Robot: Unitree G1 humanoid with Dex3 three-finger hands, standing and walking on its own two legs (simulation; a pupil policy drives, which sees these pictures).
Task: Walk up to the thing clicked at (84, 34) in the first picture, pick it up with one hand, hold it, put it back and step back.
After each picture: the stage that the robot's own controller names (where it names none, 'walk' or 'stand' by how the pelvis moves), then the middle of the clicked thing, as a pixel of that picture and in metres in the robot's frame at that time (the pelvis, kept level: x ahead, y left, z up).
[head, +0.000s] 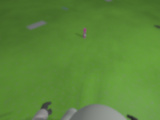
stand; (84, 33) +1.85 +0.16 -0.65
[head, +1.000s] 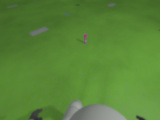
walk; (85, 39) +1.73 +0.24 -0.65
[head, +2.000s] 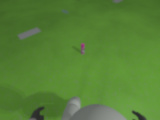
walk; (82, 49) +1.19 +0.21 -0.64
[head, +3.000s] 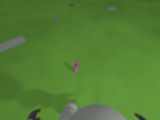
walk; (75, 67) +0.77 +0.19 -0.63
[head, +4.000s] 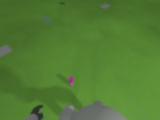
walk; (71, 81) +0.50 +0.19 -0.64
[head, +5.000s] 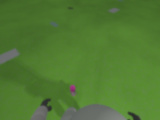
stand; (73, 90) +0.40 +0.19 -0.65
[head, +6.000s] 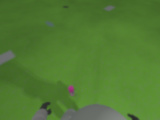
stand; (71, 91) +0.38 +0.20 -0.66
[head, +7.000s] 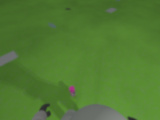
stand; (72, 91) +0.39 +0.20 -0.66
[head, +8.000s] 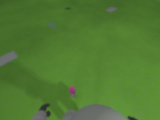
stand; (72, 92) +0.38 +0.20 -0.66
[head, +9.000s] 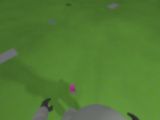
go down; (73, 89) +0.39 +0.19 -0.66
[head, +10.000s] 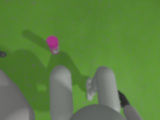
go down; (54, 46) +0.47 +0.23 -0.24
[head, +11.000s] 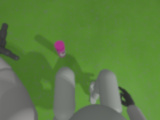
close in; (60, 50) +0.47 +0.22 -0.25
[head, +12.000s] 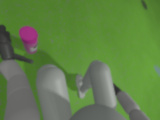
close in; (30, 43) +0.45 +0.27 -0.16
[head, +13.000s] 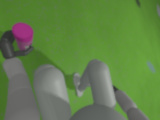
lift; (24, 41) +0.45 +0.28 -0.16
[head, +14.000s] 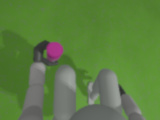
lift; (53, 55) +0.36 +0.25 -0.05
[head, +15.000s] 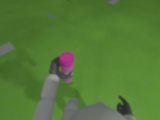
hold; (67, 69) +0.31 +0.15 +0.07
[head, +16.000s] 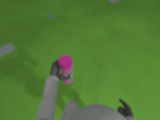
hold; (66, 71) +0.30 +0.16 +0.04
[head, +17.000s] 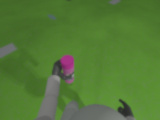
crouch; (68, 71) +0.31 +0.15 +0.04
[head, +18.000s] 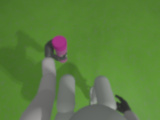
crouch; (61, 51) +0.43 +0.18 -0.04
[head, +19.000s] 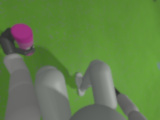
lower; (25, 43) +0.44 +0.27 -0.17
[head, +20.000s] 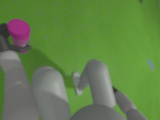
lower; (21, 40) +0.45 +0.28 -0.17
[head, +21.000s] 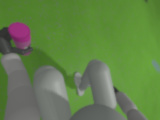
lower; (23, 42) +0.44 +0.29 -0.16
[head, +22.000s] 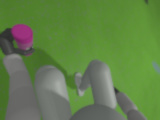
lower; (25, 43) +0.43 +0.28 -0.16
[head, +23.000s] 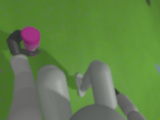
loosen; (31, 45) +0.43 +0.26 -0.16
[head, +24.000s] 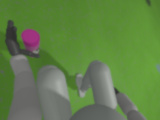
withdraw; (32, 46) +0.43 +0.26 -0.17
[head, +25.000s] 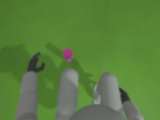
walk; (68, 56) +0.45 +0.20 -0.28
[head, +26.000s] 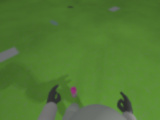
stand; (73, 92) +0.37 +0.16 -0.59
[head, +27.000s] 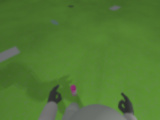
stand; (73, 90) +0.39 +0.17 -0.60
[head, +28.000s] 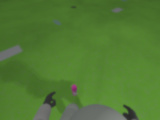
stand; (74, 90) +0.39 +0.16 -0.62
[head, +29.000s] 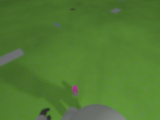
walk; (75, 91) +0.41 +0.17 -0.65
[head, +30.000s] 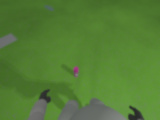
walk; (76, 72) +0.57 +0.14 -0.63
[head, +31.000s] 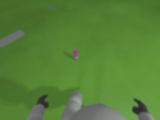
walk; (75, 55) +0.88 +0.27 -0.62
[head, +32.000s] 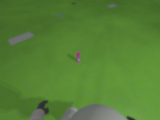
stand; (78, 57) +1.01 +0.20 -0.64
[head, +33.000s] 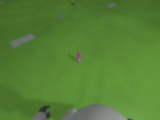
stand; (78, 57) +1.03 +0.21 -0.66
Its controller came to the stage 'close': yes
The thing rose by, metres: 0.68
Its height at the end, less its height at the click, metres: +0.00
